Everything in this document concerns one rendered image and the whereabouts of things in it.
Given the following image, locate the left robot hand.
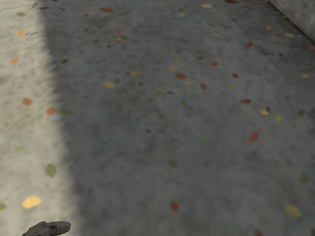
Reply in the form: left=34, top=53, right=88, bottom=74
left=22, top=221, right=71, bottom=236

